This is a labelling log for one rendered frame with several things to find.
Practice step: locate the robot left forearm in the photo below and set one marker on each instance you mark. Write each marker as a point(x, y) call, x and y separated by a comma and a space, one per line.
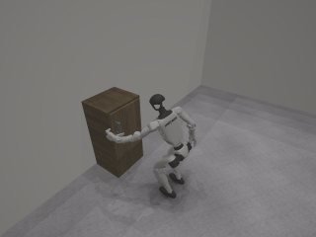
point(126, 139)

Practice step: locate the robot left hand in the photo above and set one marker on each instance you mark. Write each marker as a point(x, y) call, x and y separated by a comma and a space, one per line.
point(110, 136)

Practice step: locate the robot left upper arm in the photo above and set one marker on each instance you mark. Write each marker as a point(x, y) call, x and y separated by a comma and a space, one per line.
point(151, 127)

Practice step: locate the humanoid robot torso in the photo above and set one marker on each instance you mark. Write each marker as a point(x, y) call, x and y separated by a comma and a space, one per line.
point(171, 130)

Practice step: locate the robot right upper arm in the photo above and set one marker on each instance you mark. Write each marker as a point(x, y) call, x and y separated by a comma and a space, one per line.
point(184, 117)

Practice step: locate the handle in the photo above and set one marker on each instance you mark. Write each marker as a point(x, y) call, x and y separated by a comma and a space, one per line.
point(119, 127)

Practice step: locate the robot right hand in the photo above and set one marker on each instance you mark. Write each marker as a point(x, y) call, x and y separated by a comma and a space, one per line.
point(191, 140)

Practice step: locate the cupboard door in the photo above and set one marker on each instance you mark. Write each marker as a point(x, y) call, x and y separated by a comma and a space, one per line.
point(129, 117)

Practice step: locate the robot left shin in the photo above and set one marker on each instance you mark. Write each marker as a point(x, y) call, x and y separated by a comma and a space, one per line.
point(162, 178)

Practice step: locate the robot right forearm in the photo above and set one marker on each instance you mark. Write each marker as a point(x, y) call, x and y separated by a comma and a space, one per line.
point(192, 132)

